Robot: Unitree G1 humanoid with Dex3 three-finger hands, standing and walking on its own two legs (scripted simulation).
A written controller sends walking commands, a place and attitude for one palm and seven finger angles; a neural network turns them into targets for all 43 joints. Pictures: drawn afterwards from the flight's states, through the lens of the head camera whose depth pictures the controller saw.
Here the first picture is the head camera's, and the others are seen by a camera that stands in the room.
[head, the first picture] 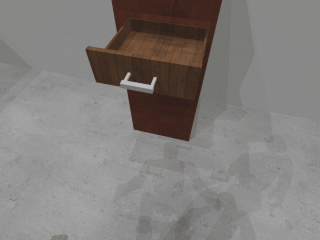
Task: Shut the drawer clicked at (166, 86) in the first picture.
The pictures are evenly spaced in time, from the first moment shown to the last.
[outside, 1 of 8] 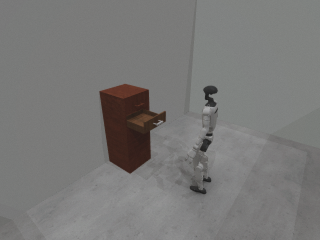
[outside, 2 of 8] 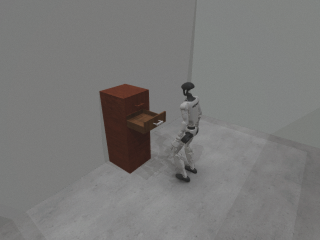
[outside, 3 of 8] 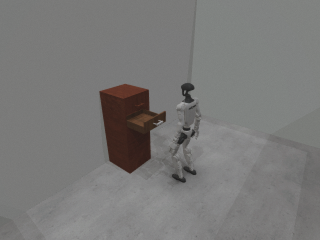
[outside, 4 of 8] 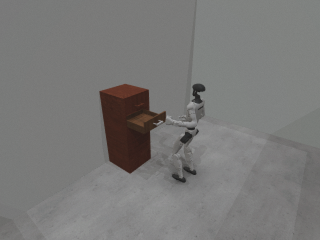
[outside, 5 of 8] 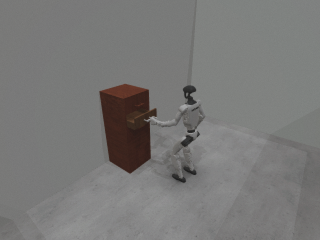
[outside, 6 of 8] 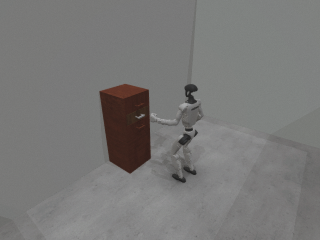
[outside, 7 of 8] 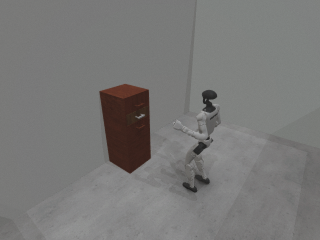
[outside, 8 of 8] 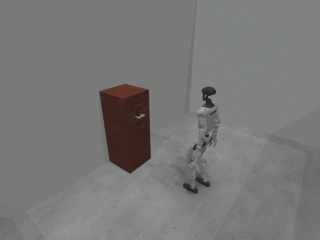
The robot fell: no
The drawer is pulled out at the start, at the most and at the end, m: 0.30 0.30 0.00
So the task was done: yes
